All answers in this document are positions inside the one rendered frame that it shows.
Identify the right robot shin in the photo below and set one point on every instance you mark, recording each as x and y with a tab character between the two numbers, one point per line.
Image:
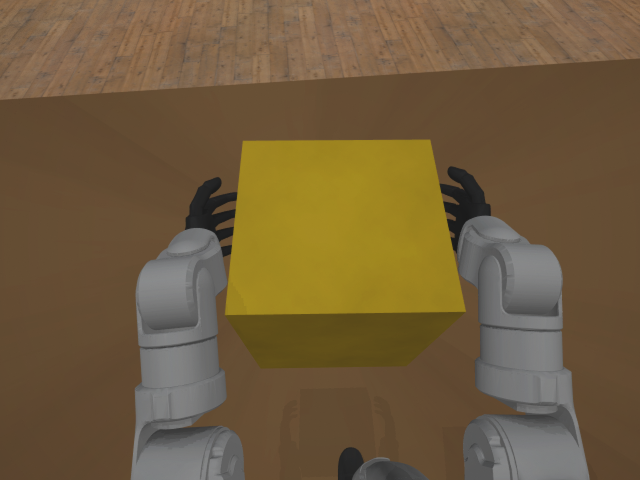
368	463

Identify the robot left hand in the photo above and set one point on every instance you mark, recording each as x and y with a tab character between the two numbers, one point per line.
202	207

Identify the carton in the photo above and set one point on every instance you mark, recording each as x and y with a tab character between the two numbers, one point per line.
341	254

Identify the right robot foot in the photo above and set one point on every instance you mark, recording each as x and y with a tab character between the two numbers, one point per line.
350	460

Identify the left robot forearm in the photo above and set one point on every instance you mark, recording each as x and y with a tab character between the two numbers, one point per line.
177	328

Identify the robot right upper arm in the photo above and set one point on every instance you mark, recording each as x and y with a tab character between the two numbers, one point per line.
521	447

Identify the right robot forearm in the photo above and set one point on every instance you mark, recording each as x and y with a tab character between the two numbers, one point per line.
520	310

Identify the robot left upper arm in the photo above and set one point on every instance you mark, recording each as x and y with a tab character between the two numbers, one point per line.
194	453

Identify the robot right hand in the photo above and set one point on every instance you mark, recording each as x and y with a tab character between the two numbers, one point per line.
471	201

